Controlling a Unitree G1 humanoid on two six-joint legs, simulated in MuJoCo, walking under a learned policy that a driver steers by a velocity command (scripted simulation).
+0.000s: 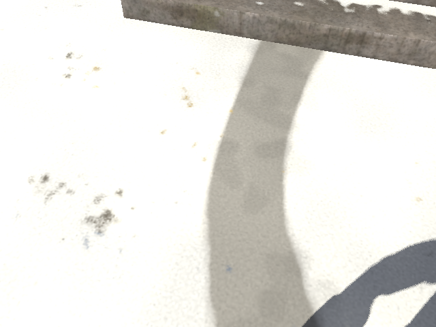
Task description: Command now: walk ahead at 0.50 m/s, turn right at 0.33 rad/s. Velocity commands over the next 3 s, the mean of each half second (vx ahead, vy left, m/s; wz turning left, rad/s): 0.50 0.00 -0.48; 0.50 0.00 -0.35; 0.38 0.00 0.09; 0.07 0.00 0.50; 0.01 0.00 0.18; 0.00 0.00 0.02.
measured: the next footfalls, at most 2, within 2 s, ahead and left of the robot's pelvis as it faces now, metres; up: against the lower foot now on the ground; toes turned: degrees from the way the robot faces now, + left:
right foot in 0.46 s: +0.38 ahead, -0.17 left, +0.00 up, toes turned -19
left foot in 0.98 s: +0.74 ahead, -0.11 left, +0.00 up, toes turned -26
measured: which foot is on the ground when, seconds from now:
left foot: down 0.00-0.48, up 0.50-0.96, down 0.98-1.00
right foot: up 0.00-0.44, down 0.46-1.00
